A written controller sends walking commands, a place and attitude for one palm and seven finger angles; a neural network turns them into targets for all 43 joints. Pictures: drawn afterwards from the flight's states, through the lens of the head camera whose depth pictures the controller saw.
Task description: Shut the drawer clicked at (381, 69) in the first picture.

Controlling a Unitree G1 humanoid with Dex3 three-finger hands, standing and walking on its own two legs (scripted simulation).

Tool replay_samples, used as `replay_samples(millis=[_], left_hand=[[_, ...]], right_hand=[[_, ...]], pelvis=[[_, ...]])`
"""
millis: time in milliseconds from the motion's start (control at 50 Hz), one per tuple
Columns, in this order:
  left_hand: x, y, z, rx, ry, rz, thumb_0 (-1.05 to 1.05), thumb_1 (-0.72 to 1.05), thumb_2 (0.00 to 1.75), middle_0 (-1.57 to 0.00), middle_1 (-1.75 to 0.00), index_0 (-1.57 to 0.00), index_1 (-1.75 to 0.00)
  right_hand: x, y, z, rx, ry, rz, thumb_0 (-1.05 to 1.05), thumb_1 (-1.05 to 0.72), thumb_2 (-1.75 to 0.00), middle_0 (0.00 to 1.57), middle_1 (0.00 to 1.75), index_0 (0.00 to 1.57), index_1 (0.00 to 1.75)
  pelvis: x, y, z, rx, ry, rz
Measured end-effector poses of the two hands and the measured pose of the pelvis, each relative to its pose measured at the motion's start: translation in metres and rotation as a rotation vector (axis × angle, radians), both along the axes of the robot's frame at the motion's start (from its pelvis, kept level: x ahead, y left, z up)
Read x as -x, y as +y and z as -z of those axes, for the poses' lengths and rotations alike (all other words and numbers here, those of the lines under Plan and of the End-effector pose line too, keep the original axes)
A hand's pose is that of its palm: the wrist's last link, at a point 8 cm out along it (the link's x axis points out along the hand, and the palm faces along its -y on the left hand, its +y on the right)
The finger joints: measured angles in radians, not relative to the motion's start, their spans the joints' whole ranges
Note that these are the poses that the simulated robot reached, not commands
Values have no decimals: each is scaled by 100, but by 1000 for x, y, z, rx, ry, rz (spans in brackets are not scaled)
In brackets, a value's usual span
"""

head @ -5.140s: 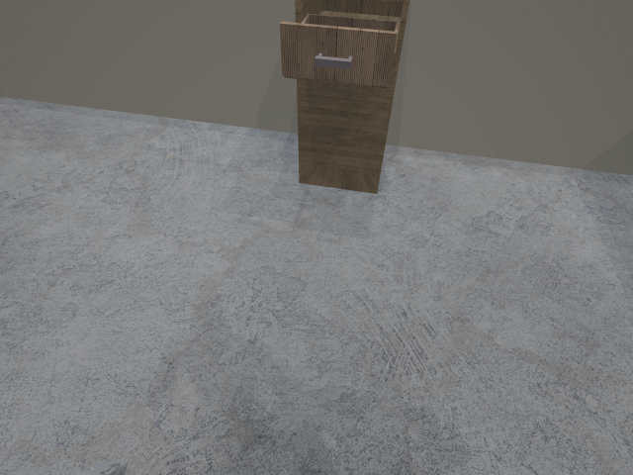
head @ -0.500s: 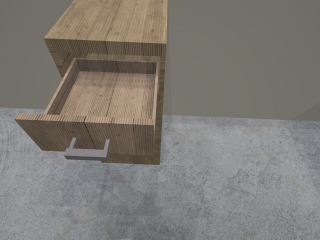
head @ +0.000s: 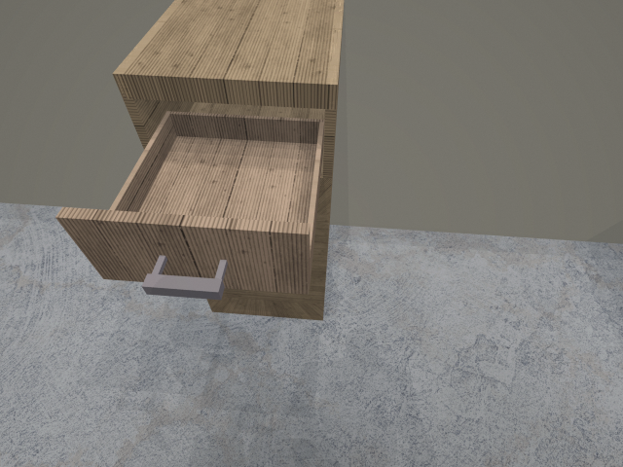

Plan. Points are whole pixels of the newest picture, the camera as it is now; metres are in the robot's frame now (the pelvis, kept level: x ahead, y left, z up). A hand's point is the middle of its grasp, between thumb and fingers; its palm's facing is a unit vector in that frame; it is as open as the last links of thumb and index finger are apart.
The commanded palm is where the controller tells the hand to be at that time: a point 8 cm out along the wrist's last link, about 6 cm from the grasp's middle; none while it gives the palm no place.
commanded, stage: come to a stop and stand still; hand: left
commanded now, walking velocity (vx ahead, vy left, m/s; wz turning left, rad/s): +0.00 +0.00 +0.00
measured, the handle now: (188, 275) +0.36 +0.22 +0.00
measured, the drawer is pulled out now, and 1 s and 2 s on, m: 0.30 0.30 0.30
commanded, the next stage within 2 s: look again from close up in 0.36 s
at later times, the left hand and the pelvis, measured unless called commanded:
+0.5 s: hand out of the picture +0.02 +0.20 -0.17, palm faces -0.01 -0.98 -0.19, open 7.3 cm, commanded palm none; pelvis +0.00 +0.02 +0.00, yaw -2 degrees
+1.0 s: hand out of the picture +0.04 +0.19 -0.17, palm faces -0.03 -0.97 -0.22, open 7.4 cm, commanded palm none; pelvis -0.01 +0.01 +0.00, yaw -2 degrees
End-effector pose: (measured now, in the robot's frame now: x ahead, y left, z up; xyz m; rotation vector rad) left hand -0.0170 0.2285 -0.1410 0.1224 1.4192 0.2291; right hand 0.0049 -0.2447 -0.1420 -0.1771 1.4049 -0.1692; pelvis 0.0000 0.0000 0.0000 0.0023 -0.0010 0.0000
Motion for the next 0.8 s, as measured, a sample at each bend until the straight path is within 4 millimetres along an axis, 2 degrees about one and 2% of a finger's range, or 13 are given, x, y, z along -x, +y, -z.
replay_samples(millis=[100, 220, 320, 480, 540, 660, 800], left_hand=[[0, 17, 10, 17, 20, 4, 0, 91, 90, -20, -30, -20, -30], [-14, 20, 6, 25, -11, 35, 0, 91, 90, -20, -30, -20, -30], [-23, 17, 4, 35, -23, 64, 0, 91, 90, -20, -30, -20, -30], [-28, 15, 3, 36, -27, 91, 0, 91, 90, -20, -30, -20, -30], [-33, 20, 2, 10, -53, 122, 0, 91, 90, -20, -30, -20, -30], [-46, 28, -1, -45, -104, 141, 0, 91, 90, -20, -30, -20, -30], [-61, 25, -2, -49, -167, 150, 0, 90, 90, -20, -30, -20, -30]], right_hand=[[-20, 31, -4, -6, -66, -19, 0, -92, -89, 20, 30, 19, 30], [-31, 38, -4, -1, -98, -12, 1, -96, -89, 21, 30, 20, 30], [-27, 39, -6, -5, -103, 4, 1, -95, -89, 21, 30, 20, 30], [0, 42, -5, -24, -38, 21, 0, -93, -89, 20, 30, 20, 30], [5, 37, -1, -28, -48, 29, 0, -92, -89, 20, 30, 20, 30], [-1, 23, 5, -19, -77, 42, 0, -91, -89, 20, 30, 20, 30], [-17, 17, 4, -12, -137, 29, 0, -91, -89, 20, 30, 20, 30]], pelvis=[[0, 13, 0, -9, -14, 9], [-3, 22, -2, -7, -25, 16], [-4, 24, -4, -4, -26, 22], [-4, 21, -5, -8, -29, 28], [-2, 18, -1, -12, -16, 23], [-4, 12, 5, 0, -13, 23], [0, 10, 7, 1, -35, 30]])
